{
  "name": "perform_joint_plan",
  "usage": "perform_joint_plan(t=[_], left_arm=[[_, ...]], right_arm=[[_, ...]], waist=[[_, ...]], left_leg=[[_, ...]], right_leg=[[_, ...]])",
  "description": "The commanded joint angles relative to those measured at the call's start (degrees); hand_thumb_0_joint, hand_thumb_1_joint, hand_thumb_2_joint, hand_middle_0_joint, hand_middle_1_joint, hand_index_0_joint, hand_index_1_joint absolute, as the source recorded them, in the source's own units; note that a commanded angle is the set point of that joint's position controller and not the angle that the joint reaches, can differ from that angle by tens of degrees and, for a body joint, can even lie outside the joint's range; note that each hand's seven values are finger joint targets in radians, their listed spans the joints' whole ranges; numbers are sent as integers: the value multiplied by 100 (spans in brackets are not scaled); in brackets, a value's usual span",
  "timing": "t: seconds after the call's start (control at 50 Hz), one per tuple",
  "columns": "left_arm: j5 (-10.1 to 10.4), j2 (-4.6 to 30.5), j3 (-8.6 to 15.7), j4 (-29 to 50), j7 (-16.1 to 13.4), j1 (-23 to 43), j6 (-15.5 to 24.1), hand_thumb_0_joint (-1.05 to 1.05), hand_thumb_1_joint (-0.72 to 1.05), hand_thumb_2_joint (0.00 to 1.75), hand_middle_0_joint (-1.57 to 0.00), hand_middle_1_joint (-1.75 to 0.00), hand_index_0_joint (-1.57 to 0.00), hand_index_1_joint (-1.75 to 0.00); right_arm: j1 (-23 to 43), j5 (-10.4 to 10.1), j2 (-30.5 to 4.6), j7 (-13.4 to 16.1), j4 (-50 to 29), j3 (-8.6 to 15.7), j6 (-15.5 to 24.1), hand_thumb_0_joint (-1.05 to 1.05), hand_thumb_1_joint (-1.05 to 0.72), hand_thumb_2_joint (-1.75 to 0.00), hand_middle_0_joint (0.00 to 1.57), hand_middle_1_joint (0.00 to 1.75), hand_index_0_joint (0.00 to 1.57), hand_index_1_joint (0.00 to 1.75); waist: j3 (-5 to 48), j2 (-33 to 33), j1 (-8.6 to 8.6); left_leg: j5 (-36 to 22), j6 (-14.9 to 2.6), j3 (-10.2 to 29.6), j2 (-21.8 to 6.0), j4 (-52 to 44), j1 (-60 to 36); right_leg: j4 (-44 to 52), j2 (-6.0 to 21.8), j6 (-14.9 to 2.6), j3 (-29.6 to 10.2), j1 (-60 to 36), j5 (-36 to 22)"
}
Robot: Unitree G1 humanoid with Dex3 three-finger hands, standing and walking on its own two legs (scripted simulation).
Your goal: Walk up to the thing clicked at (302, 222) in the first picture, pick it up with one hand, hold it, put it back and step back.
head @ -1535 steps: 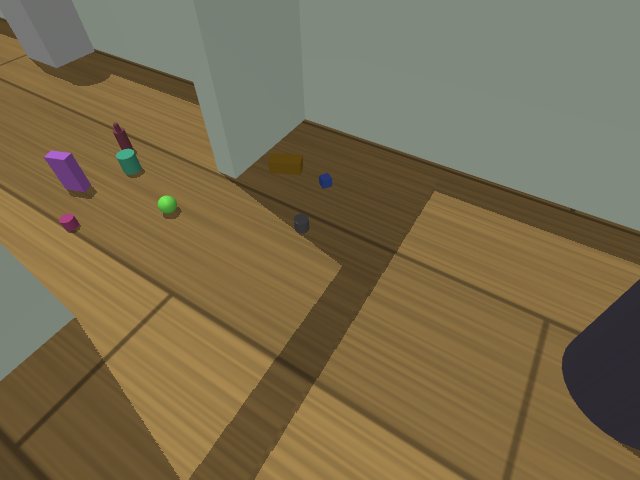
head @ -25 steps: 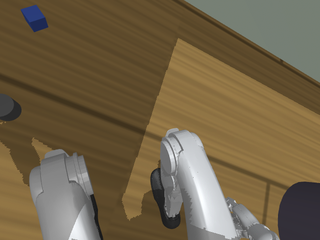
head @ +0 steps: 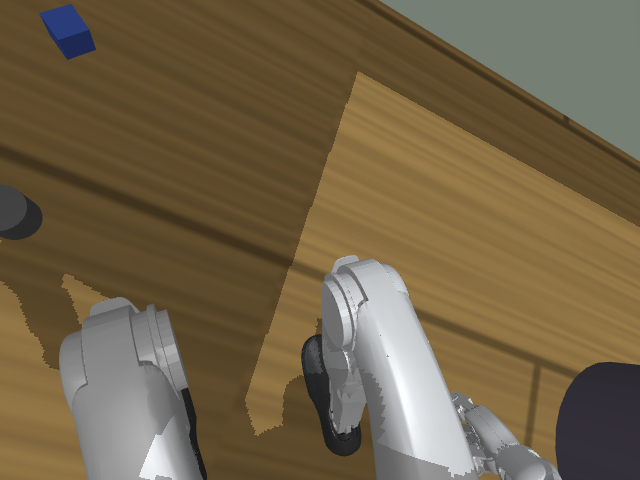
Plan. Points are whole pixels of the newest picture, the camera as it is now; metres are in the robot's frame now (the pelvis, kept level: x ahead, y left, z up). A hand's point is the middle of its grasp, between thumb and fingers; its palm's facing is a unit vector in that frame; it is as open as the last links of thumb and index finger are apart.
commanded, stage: rise first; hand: left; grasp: from above
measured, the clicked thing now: (7, 213) +0.45 +0.36 -0.28
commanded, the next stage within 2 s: approach in 1.60 s
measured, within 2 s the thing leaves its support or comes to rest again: neither
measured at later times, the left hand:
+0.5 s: hand out of the picture +0.41 +0.39 -0.17, palm faces -0.43 -0.13 -0.89, open 13.9 cm
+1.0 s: hand out of the picture +0.41 +0.39 -0.17, palm faces -0.43 -0.13 -0.89, open 14.1 cm
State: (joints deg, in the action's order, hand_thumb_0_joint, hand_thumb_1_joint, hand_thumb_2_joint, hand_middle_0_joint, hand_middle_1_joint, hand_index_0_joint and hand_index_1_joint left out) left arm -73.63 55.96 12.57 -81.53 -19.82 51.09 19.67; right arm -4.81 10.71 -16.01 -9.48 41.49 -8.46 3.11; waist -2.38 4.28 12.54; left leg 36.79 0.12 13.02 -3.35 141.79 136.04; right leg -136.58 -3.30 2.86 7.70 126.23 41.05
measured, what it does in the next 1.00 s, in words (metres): stands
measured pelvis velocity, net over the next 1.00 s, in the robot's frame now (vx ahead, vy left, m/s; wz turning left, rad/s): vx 0.00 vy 0.00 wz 0.00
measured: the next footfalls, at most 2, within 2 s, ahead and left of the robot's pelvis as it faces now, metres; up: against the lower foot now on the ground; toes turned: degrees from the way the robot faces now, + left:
none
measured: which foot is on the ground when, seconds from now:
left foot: down 0.00-1.00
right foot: down 0.00-1.00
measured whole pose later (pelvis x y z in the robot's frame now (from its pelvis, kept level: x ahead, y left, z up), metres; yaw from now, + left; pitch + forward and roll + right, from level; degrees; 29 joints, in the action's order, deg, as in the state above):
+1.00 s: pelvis +0.00 +0.00 +0.00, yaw +0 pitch +29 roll -11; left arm -73.5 55.4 12.0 -83.1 -21.0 51.1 19.0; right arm -4.9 10.9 -16.1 -9.6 42.0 -8.2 3.6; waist -1.9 3.9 12.8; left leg 36.8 0.5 13.0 -3.3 141.9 136.0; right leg -137.0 -3.4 2.7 7.6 126.7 40.9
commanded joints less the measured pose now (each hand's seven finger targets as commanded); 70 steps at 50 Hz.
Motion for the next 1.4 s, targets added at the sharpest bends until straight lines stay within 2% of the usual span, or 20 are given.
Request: perform_joint_plan(t=[0.0, 0.04, 0.12, 0.24, 0.36, 0.5, 0.58, 0.62, 0.64, 0.76, 0.82, 0.92, 0.96, 1.0, 1.08, 1.18, 1.22, 1.26, 1.3, 1.38], left_arm=[[112, 1787, 206, 989, -294, 1523, 42, 0, -51, 98, -12, -97, -12, -98], [103, 1823, 274, 1048, -314, 1533, -3, 0, -53, 100, -11, -97, -10, -98], [93, 1560, 56, 819, -266, 1404, -57, 0, -52, 100, -11, -98, -10, -99], [102, 1520, 21, 789, -269, 1485, -79, 0, -52, 100, -11, -99, -10, -100], [115, 1662, 109, 725, -297, 1533, -49, 0, -51, 100, -11, -99, -11, -99], [48, 1767, 115, 621, -374, 1660, -18, 0, -52, 100, -10, -101, -9, -101], [53, 1869, 193, 707, -418, 1643, -7, 0, -54, 102, -8, -101, -8, -102], [101, 1745, 154, 756, -403, 1601, -45, 0, -53, 101, -9, -100, -8, -101], [64, 1597, 22, 421, -374, 1437, -94, 0, -55, 103, -8, -101, -8, -101], [138, 1866, 214, 773, -358, 1486, -56, 0, -54, 101, -8, -101, -8, -101], [153, 1697, 130, 736, -355, 1497, -64, 0, -55, 100, -7, -102, -7, -102], [150, 1629, 126, 474, -336, 1245, -70, 0, -55, 101, -7, -101, -7, -102], [157, 1621, 103, 736, -357, 1552, -31, 0, -54, 101, -8, -101, -7, -102], [149, 1826, 219, 837, -377, 1557, -17, 0, -54, 101, -8, -101, -7, -101], [113, 1582, 89, 579, -387, 1434, -27, 0, -54, 100, -7, -101, -7, -101], [83, 1745, 121, 758, -431, 1628, -71, 0, -55, 100, -7, -102, -7, -102], [97, 1590, 68, 674, -401, 1571, -109, 0, -55, 100, -7, -102, -7, -102], [135, 1723, 131, 707, -411, 1608, -105, 0, -54, 99, -7, -101, -7, -101], [58, 1576, -9, 648, -340, 1515, -159, 0, -54, 100, -7, -102, -7, -102], [134, 1610, 46, 771, -310, 1591, -145, 0, -55, 100, -7, -102, -7, -102]], right_arm=[[-996, 3, -1579, 46, -43, 522, -20, 0, -90, -90, 20, 30, 20, 30], [-1055, -6, -1594, 41, -12, 561, -16, 0, -89, -90, 20, 30, 20, 30], [-1011, -42, -1585, 37, -23, 591, -30, 0, -89, -90, 20, 30, 20, 30], [-1048, -34, -1555, 18, -19, 563, -27, 0, -90, -90, 20, 30, 20, 30], [-985, -35, -1561, 46, -44, 531, -24, 0, -89, -90, 20, 30, 20, 30], [-1000, -4, -1603, 64, -66, 494, 19, 0, -89, -90, 20, 30, 20, 30], [-979, 27, -1607, 82, -61, 483, 20, 0, -89, -89, 20, 30, 20, 30], [-1006, 7, -1586, 79, -32, 516, 37, 0, -89, -89, 20, 30, 20, 30], [-1006, 5, -1577, 71, -16, 503, 55, 0, -89, -90, 20, 30, 20, 30], [-989, -20, -1591, 69, -31, 522, 59, 0, -89, -89, 20, 30, 20, 30], [-1016, -2, -1575, 67, -6, 529, 59, 0, -89, -89, 20, 30, 20, 30], [-1001, -7, -1576, 43, -7, 540, 57, 0, -89, -89, 20, 30, 20, 30], [-1045, 15, -1575, 49, 18, 537, 60, 0, -89, -89, 20, 30, 20, 30], [-974, -6, -1603, 58, -29, 543, 65, 0, -89, -89, 20, 30, 20, 30], [-959, 17, -1562, 58, 0, 549, 63, 0, -89, -89, 20, 30, 20, 30], [-988, -4, -1575, 66, 2, 543, 66, 0, -89, -89, 20, 30, 20, 30], [-993, -16, -1570, 63, 1, 574, 70, 0, -89, -89, 20, 30, 20, 30], [-983, -12, -1583, 72, -22, 555, 63, 0, -89, -89, 20, 30, 20, 30], [-993, -13, -1560, 58, -29, 554, 66, 0, -89, -89, 20, 30, 20, 30], [-1067, -12, -1578, 52, -15, 545, 64, 0, -89, -89, 20, 30, 20, 30]], waist=[[3909, -2551, -85], [3938, -2582, -103], [3713, -2477, -48], [3741, -2375, -3], [3749, -2296, -49], [3649, -2367, 40], [3809, -2475, -27], [3841, -2466, -46], [3647, -2390, 44], [3907, -2449, -113], [3802, -2380, -15], [3660, -2216, -36], [3646, -2281, 22], [3936, -2299, -79], [3703, -2319, -17], [3887, -2442, -47], [3783, -2394, -23], [3828, -2416, -43], [3720, -2384, 0], [3836, -2443, 5]], left_leg=[[-873, -89, -681, 42, -1350, -3481], [-944, -83, -667, 52, -1388, -3562], [-748, -80, -617, 36, -1436, -3457], [-901, -94, -658, 42, -1381, -3397], [-766, -102, -690, 54, -1347, -3281], [-684, -90, -660, 54, -1376, -3302], [-673, -89, -700, 54, -1336, -3259], [-738, -91, -705, 63, -1341, -3344], [-687, -90, -684, 53, -1337, -3301], [-773, -93, -703, 52, -1308, -3339], [-836, -112, -714, 59, -1276, -3235], [-804, -119, -701, 60, -1289, -3205], [-692, -111, -701, 64, -1306, -3129], [-805, -111, -695, 51, -1259, -3299], [-624, -94, -699, 55, -1326, -3192], [-768, -95, -714, 65, -1307, -3281], [-716, -88, -687, 62, -1374, -3321], [-699, -91, -690, 67, -1353, -3254], [-758, -97, -695, 61, -1366, -3323], [-916, -91, -667, 67, -1360, -3380]], right_leg=[[1355, -153, -417, 463, -1333, -1345], [1323, -140, -424, 474, -1271, -1386], [1306, -132, -437, 496, -1093, -1253], [1360, -141, -413, 468, -1247, -1408], [1388, -150, -409, 445, -1288, -1281], [1338, -147, -426, 479, -1202, -1213], [1348, -153, -419, 463, -1279, -1218], [1344, -144, -420, 453, -1222, -1259], [1327, -149, -429, 459, -1149, -1222], [1338, -141, -419, 436, -1298, -1292], [1362, -148, -397, 431, -1309, -1389], [1371, -151, -400, 442, -1286, -1336], [1400, -148, -402, 437, -1323, -1271], [1374, -146, -400, 434, -1352, -1341], [1376, -155, -416, 460, -1254, -1181], [1346, -147, -418, 435, -1274, -1323], [1344, -150, -425, 464, -1194, -1253], [1342, -141, -423, 462, -1248, -1249], [1360, -143, -420, 449, -1231, -1302], [1323, -131, -408, 468, -1324, -1440]])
